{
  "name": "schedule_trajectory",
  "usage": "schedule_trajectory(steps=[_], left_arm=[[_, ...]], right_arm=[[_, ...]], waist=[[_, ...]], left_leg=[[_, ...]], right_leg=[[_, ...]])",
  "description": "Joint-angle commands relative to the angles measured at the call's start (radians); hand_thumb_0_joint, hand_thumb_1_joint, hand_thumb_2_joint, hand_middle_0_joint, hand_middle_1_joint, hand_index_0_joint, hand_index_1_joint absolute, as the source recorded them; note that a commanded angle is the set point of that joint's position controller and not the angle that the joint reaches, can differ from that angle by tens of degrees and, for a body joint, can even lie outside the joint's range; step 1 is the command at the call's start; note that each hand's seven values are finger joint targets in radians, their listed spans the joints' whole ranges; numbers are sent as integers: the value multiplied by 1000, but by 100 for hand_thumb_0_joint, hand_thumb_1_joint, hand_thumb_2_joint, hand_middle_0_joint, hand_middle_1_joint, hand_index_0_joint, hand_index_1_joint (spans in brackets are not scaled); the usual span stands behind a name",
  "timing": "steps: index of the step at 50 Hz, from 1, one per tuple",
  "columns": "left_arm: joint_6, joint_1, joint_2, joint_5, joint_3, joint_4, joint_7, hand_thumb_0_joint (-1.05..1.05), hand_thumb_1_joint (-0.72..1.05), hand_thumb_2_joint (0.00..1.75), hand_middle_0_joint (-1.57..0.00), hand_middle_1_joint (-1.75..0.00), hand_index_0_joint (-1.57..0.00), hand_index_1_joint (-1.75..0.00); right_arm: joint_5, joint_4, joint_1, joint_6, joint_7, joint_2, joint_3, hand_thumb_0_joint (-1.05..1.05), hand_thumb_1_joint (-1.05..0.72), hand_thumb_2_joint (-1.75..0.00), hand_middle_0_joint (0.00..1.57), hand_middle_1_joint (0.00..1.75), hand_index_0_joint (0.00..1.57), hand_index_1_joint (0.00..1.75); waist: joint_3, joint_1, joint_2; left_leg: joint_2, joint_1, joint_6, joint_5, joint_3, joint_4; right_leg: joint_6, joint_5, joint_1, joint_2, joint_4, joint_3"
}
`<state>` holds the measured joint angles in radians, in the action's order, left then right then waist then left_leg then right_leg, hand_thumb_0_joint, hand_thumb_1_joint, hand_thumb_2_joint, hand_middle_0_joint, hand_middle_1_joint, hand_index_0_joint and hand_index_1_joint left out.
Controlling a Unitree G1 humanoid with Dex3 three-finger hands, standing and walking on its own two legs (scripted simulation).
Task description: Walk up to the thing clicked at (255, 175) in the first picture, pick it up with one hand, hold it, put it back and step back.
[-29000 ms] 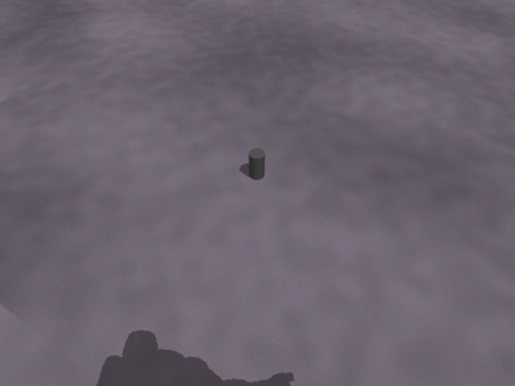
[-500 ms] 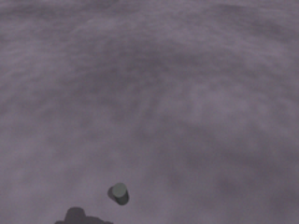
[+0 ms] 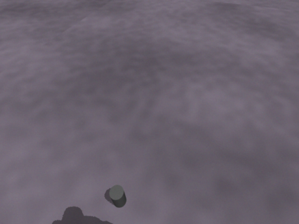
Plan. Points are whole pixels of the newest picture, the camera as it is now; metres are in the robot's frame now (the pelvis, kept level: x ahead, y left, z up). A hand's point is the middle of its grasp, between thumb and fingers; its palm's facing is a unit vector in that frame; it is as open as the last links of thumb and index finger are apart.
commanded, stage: stand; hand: left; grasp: from the side
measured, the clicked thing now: (118, 196) +0.40 +0.21 -0.70
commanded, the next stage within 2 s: step back in 0.68 s
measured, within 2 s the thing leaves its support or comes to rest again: neither
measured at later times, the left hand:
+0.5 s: hand out of the picture +0.08 +0.25 -0.16, palm faces -0.01 -0.94 -0.35, open 7.4 cm
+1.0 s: hand out of the picture +0.10 +0.30 -0.18, palm faces -0.01 -0.92 -0.38, open 7.4 cm
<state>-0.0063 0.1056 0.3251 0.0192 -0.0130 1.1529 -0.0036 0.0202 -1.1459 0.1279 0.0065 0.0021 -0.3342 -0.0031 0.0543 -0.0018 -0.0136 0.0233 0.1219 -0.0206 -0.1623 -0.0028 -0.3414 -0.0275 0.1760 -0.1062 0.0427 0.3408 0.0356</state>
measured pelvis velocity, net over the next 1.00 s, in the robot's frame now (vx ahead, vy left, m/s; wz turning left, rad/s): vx -0.03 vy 0.03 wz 0.01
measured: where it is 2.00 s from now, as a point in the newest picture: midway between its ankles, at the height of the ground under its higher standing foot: outside the picture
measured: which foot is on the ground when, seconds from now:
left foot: down 0.00-1.00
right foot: down 0.00-0.98, up 1.00-1.00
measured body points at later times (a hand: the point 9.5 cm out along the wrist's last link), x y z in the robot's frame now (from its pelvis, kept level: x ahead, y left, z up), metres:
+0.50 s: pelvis +0.01 +0.00 +0.00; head +0.01 -0.01 +0.45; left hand +0.08 +0.30 -0.13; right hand +0.08 -0.30 -0.14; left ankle +0.02 +0.13 -0.75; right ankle +0.01 -0.14 -0.75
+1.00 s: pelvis -0.03 +0.03 -0.03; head +0.03 +0.04 +0.42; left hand +0.11 +0.35 -0.15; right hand +0.05 -0.30 -0.14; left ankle -0.04 +0.13 -0.75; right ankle +0.01 -0.13 -0.74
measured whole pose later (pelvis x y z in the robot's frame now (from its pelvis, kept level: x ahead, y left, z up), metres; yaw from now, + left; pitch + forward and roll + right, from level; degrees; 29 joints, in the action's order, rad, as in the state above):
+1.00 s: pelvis -0.03 +0.03 -0.03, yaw +1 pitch -1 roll -1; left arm 0.06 0.03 0.40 0.02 -0.06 0.95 -0.02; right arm 0.01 -0.98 0.13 -0.04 -0.02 -0.40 -0.06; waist 0.15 0.02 0.02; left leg -0.03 0.30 0.03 -0.37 0.02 -0.68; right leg -0.02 0.32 -0.37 0.07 0.69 0.00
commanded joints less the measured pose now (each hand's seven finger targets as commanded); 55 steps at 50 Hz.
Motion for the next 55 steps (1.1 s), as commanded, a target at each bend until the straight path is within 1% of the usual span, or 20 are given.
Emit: schedule_trajectory(steps=[1,8,14,20,26,33,34,37,40,43,44,46,47,48,49,50,51,52,54,55], left_arm=[[-21,-37,208,-1,-34,-51,-12,0,90,90,-20,-30,-20,-30],[-23,-38,216,-2,-36,-59,-13,0,90,90,-20,-30,-20,-30],[-21,-37,216,-3,-34,-61,-12,0,90,90,-20,-30,-20,-30],[-24,-37,218,-3,-34,-62,-13,0,90,90,-20,-30,-20,-30],[-22,-32,220,-5,-35,-63,-11,0,90,90,-20,-30,-20,-30],[-24,-31,221,-6,-37,-71,-12,0,90,90,-20,-30,-20,-30],[-14,-27,298,-26,-82,-86,-15,0,90,90,-20,-30,-20,-30],[-7,-11,285,-28,-95,-134,-21,0,90,90,-20,-30,-20,-30],[6,-48,302,-20,-103,-189,-20,0,90,90,-20,-30,-20,-30],[17,-117,333,3,-112,-254,-24,0,90,90,-20,-30,-20,-30],[17,-150,337,10,-113,-274,-25,0,90,90,-20,-30,-20,-30],[21,-172,309,10,-102,-298,-28,0,90,90,-20,-30,-20,-30],[28,-158,292,4,-95,-299,-27,0,90,90,-20,-30,-20,-30],[40,-130,252,-7,-87,-310,-24,0,90,90,-20,-30,-20,-30],[50,-98,201,-20,-80,-319,-28,0,90,90,-20,-30,-20,-30],[55,-77,214,-14,-85,-315,-38,0,90,90,-20,-30,-20,-30],[56,-66,214,-12,-83,-307,-46,0,90,90,-20,-30,-20,-30],[56,-68,226,-12,-87,-305,-50,0,90,90,-20,-30,-20,-30],[55,-11,241,-23,-85,-293,-46,0,90,90,-20,-30,-20,-30],[54,14,244,-17,-87,-294,-43,0,90,90,-20,-30,-20,-30]], right_arm=[[-3,52,-45,18,14,-204,-40,0,-90,-90,20,30,20,30],[-1,51,-55,19,13,-210,-44,0,-90,-90,20,30,20,30],[-2,48,-59,17,12,-206,-40,0,-90,-90,20,30,20,30],[-3,47,-59,17,12,-213,-42,0,-90,-90,20,30,20,30],[-3,48,-62,16,9,-209,-43,0,-90,-90,20,30,20,30],[-3,55,-64,17,10,-213,-42,0,-90,-90,20,30,20,30],[-16,78,-91,0,2,-273,-64,0,-90,-90,20,30,20,30],[-30,114,-45,-15,-1,-245,-70,0,-90,-90,20,30,20,30],[-27,143,-31,-32,-2,-236,-79,0,-90,-90,20,30,20,30],[-18,172,25,-56,-12,-225,-90,0,-90,-90,20,30,20,30],[-20,181,61,-61,-17,-223,-93,0,-90,-90,20,30,20,30],[-25,185,103,-51,-18,-227,-96,0,-90,-90,20,30,20,30],[-17,184,109,-41,-14,-229,-98,0,-90,-90,20,30,20,30],[1,196,90,-30,-8,-274,-110,0,-90,-90,20,30,20,30],[21,211,75,-20,-3,-346,-125,0,-90,-90,20,30,20,30],[14,225,84,-14,1,-383,-133,0,-90,-90,20,30,20,30],[10,245,57,-13,5,-389,-133,0,-90,-90,20,30,20,30],[9,260,21,-13,15,-354,-129,0,-90,-90,20,30,20,30],[18,285,-44,-11,30,-293,-114,0,-90,-90,20,30,20,30],[12,300,-37,-10,34,-286,-113,0,-90,-90,20,30,20,30]], waist=[[-56,-1,16],[-70,-1,14],[-60,0,4],[-79,3,15],[-55,1,16],[-73,1,6],[24,2,25],[-91,14,40],[-130,19,91],[-96,32,219],[-91,51,239],[-96,66,213],[-94,62,164],[-78,45,-21],[-65,25,-199],[-98,33,-154],[-126,39,-180],[-126,28,-149],[-107,-21,-140],[-126,-22,-147]], left_leg=[[102,0,31,77,86,70],[105,-24,29,128,81,65],[101,-7,25,73,77,78],[109,-35,28,138,76,64],[106,-18,26,84,79,79],[109,-26,30,122,73,68],[91,48,56,266,87,-41],[76,46,69,310,58,-147],[5,72,58,155,17,-297],[-66,97,67,-313,25,-553],[-49,109,73,-349,55,-581],[-26,125,72,-229,47,-412],[-13,128,66,-43,31,-235],[86,131,73,233,166,-93],[226,32,131,484,386,-34],[277,6,192,676,405,-83],[313,2,214,642,462,-67],[294,0,224,577,409,-83],[202,-36,191,546,264,-132],[209,-78,210,539,263,-147]], right_leg=[[29,-71,0,93,-58,-78],[28,-108,6,95,-63,-79],[28,-85,7,96,-67,-80],[30,-136,14,100,-60,-77],[34,-67,0,95,-72,-78],[36,-131,18,101,-63,-80],[47,-285,-67,87,22,-93],[91,-350,-25,104,78,-92],[171,-330,-78,187,58,-171],[278,-272,-233,313,32,-257],[279,-272,-250,318,53,-242],[214,-294,-197,248,167,-177],[162,-237,-165,189,244,-132],[105,-100,-195,70,400,-71],[68,284,-362,-102,559,-72],[64,468,-378,-137,671,-176],[63,494,-391,-155,751,-244],[67,452,-397,-140,799,-266],[56,344,-439,-129,836,-247],[45,330,-441,-123,843,-224]])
